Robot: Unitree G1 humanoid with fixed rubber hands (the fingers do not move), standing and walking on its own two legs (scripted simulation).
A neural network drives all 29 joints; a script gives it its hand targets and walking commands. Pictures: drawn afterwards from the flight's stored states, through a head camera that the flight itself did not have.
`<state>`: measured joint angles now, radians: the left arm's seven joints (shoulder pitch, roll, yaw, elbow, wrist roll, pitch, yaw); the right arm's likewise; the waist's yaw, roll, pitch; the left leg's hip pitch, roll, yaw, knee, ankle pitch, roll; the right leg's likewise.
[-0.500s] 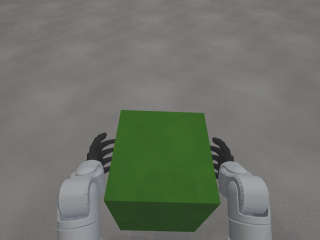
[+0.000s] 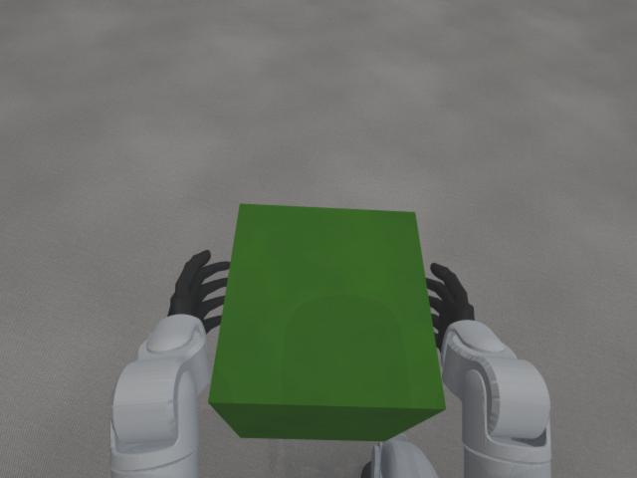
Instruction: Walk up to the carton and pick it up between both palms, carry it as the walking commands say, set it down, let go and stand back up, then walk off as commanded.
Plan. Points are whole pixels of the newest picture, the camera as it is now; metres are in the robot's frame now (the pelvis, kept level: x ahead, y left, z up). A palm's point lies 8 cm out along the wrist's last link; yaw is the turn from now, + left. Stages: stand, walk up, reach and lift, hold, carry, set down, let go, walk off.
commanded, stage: carry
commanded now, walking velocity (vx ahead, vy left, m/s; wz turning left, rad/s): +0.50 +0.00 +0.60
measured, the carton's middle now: (320, 335) +0.30 +0.01 +0.00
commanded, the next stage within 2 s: none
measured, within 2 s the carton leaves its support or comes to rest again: neither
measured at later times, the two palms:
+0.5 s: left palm (130, 138) +0.55 +0.28 +0.10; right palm (320, 116) +0.65 +0.01 +0.08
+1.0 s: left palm (49, 57) +0.76 +0.48 +0.09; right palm (207, 32) +0.92 +0.23 +0.08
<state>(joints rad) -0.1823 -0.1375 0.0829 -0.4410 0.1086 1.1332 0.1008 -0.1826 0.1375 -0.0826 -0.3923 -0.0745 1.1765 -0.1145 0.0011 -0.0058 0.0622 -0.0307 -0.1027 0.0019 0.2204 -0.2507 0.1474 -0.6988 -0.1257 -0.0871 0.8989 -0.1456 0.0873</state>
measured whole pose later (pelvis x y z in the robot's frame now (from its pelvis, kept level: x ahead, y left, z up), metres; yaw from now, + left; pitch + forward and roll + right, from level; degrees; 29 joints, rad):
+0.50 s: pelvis +0.33 +0.04 +0.00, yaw +20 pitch +3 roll +2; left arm -0.22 -0.14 0.12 -0.35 0.10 1.16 0.10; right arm -0.21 0.14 -0.10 -0.32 -0.10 1.21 -0.11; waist 0.04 -0.02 -0.02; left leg -0.60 0.07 0.14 0.76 -0.17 0.04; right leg -0.06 -0.18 -0.38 0.33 -0.29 0.05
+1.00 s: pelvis +0.61 +0.20 +0.00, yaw +33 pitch +5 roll +0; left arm -0.16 -0.13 0.10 -0.41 0.09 1.13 0.10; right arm -0.16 0.13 -0.06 -0.38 -0.08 1.18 -0.13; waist 0.00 0.01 -0.05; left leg -0.11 -0.09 -0.08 0.32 -0.29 0.09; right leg -0.57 -0.09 -0.11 0.63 -0.18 0.07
